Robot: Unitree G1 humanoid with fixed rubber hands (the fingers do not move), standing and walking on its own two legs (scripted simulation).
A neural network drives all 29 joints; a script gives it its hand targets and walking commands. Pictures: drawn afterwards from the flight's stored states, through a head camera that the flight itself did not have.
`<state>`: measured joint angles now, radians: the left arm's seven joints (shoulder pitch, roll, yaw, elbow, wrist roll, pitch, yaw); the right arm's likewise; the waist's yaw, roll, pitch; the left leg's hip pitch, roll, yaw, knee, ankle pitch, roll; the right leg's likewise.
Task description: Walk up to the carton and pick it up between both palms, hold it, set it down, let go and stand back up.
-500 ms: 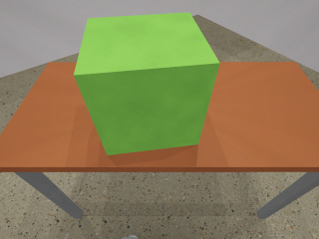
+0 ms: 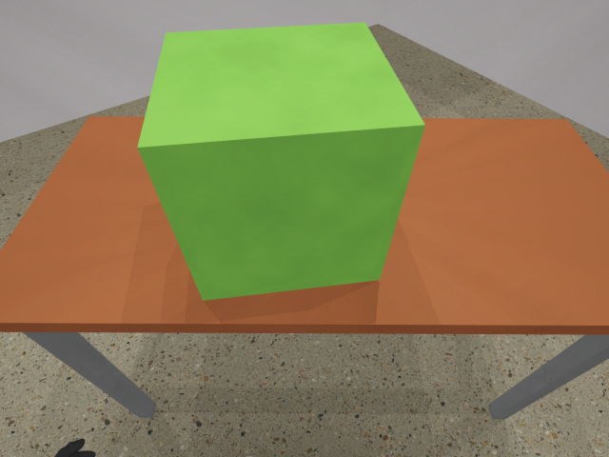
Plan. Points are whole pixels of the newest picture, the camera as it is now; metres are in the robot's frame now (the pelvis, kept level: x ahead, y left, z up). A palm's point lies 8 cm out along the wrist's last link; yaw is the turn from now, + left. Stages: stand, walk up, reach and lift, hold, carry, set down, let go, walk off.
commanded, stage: walk up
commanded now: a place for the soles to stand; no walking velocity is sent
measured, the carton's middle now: (281, 166) +0.51 +0.07 +0.10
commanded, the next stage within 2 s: reach and lift in 0.62 s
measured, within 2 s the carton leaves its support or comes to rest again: neither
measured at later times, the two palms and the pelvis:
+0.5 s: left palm out of the picture +0.10 +0.34 -0.09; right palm out of the picture +0.09 -0.32 -0.10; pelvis +0.00 +0.00 +0.00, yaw +0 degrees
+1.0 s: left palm (76, 415) +0.19 +0.32 -0.06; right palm out of the picture +0.16 -0.30 -0.08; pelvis +0.01 +0.00 +0.00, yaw +0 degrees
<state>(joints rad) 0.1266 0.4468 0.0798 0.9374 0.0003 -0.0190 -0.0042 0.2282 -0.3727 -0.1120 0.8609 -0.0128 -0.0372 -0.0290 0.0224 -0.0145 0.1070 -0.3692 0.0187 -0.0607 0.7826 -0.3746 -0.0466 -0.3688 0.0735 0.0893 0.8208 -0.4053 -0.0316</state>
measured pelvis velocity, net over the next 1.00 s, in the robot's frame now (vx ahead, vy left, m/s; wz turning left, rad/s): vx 0.01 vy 0.00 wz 0.00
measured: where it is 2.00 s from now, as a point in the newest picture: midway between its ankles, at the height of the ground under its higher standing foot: outside the picture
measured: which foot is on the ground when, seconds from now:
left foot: down 0.00-1.00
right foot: down 0.00-1.00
